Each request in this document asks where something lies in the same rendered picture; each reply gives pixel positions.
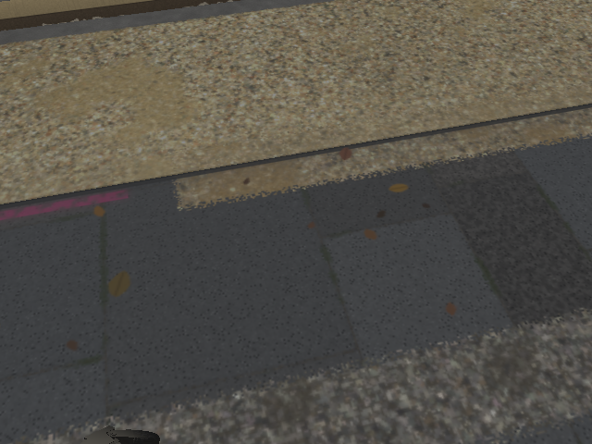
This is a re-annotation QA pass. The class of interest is left robot hand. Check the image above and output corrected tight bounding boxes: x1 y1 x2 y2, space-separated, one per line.
81 425 160 444

